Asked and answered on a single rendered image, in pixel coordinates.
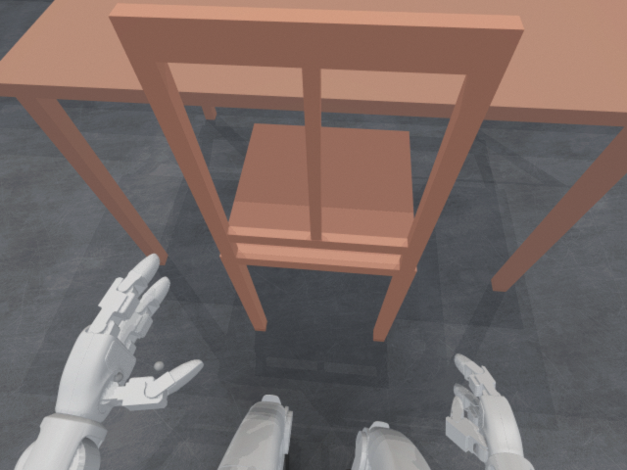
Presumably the robot left hand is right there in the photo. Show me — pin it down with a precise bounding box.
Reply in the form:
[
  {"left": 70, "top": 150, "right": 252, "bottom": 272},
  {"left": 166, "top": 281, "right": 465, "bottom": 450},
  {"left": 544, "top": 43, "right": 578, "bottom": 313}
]
[{"left": 55, "top": 254, "right": 204, "bottom": 423}]

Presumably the robot thigh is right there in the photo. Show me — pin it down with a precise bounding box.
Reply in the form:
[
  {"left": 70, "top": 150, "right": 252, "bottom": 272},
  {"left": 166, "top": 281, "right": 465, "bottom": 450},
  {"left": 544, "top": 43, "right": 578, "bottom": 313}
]
[
  {"left": 354, "top": 426, "right": 431, "bottom": 470},
  {"left": 217, "top": 401, "right": 293, "bottom": 470}
]

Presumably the right robot thigh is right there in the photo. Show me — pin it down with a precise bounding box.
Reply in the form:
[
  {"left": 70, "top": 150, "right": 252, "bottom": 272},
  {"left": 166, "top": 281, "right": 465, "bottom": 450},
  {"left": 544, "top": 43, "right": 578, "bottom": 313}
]
[{"left": 354, "top": 426, "right": 431, "bottom": 470}]

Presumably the chair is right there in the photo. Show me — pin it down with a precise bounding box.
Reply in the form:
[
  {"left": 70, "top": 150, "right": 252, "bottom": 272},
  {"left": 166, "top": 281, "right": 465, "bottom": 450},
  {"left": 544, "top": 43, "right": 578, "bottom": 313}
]
[{"left": 109, "top": 3, "right": 524, "bottom": 342}]

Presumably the left robot thigh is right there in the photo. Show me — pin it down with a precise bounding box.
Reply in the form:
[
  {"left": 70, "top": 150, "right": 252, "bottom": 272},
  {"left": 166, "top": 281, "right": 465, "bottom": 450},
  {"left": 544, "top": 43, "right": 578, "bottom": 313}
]
[{"left": 217, "top": 401, "right": 293, "bottom": 470}]

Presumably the table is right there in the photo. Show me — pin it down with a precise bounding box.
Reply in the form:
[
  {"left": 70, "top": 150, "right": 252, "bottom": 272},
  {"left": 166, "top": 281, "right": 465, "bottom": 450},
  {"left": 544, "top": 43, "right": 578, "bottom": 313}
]
[{"left": 0, "top": 0, "right": 627, "bottom": 292}]

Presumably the robot right hand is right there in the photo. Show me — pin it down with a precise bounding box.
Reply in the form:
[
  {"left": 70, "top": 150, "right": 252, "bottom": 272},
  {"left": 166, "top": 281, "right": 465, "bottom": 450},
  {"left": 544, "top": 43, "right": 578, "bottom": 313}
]
[{"left": 446, "top": 353, "right": 524, "bottom": 466}]

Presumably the left robot forearm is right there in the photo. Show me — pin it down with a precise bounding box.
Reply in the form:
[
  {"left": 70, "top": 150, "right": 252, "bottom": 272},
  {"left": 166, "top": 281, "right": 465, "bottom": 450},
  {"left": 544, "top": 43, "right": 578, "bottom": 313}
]
[{"left": 14, "top": 413, "right": 108, "bottom": 470}]

